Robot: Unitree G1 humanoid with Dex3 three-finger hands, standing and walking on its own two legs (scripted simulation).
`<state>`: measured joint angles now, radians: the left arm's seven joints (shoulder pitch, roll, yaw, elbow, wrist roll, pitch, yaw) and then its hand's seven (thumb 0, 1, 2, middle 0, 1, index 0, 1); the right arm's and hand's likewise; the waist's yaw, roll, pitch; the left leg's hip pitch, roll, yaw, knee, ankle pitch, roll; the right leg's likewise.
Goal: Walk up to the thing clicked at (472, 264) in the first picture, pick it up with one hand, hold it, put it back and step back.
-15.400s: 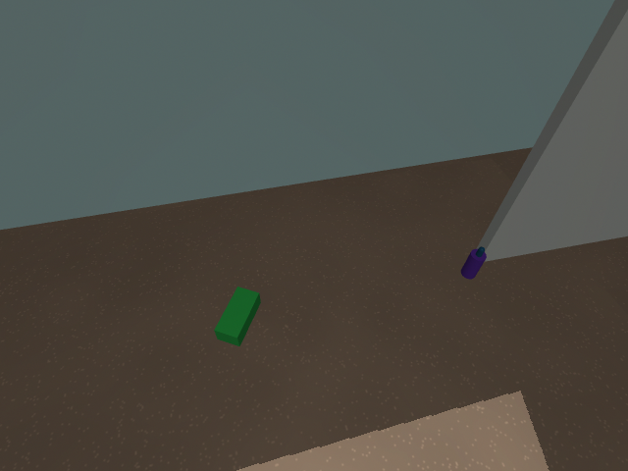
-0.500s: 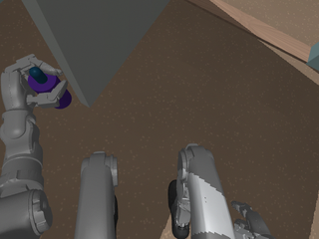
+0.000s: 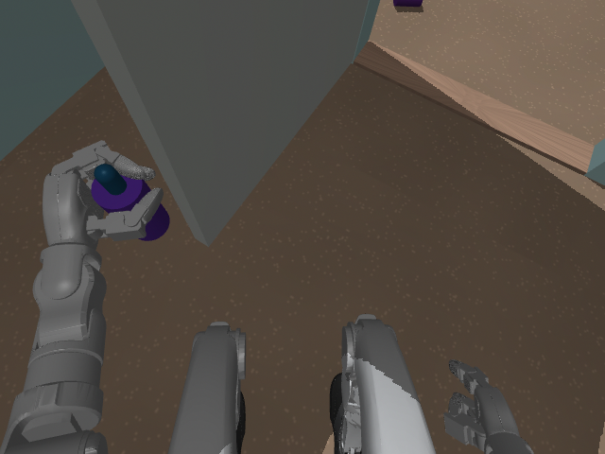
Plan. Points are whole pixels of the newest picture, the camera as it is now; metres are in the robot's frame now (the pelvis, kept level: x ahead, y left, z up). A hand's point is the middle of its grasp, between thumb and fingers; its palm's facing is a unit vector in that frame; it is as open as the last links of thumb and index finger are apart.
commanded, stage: lift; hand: left
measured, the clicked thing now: (129, 200) +0.43 +0.21 -0.01
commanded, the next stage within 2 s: hold in 1.44 s
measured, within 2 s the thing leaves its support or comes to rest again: neither
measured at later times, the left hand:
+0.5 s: hand (77, 127) +0.40 +0.19 +0.17, palm faces +0.13 -0.99 -0.04, open 5.9 cm
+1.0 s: hand (50, 59) +0.41 +0.18 +0.24, palm faces +0.14 -0.99 -0.01, open 5.9 cm
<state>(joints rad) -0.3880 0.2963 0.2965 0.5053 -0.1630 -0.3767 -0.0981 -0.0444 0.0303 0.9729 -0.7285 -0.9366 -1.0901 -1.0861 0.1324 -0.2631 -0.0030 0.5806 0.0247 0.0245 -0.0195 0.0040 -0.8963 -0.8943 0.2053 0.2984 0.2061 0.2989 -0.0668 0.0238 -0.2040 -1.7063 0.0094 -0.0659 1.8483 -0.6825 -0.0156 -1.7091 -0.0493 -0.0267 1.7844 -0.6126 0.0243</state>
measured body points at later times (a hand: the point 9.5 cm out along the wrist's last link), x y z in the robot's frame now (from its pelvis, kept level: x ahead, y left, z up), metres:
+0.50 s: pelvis +0.03 +0.00 +0.14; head +0.13 +0.02 +0.58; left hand +0.39 +0.24 +0.18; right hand +0.18 -0.25 +0.03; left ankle +0.06 +0.12 -0.48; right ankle +0.09 -0.14 -0.48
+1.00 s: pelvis +0.06 +0.00 +0.19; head +0.13 +0.01 +0.64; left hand +0.39 +0.23 +0.24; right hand +0.19 -0.24 +0.08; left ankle +0.06 +0.12 -0.48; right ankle +0.09 -0.14 -0.48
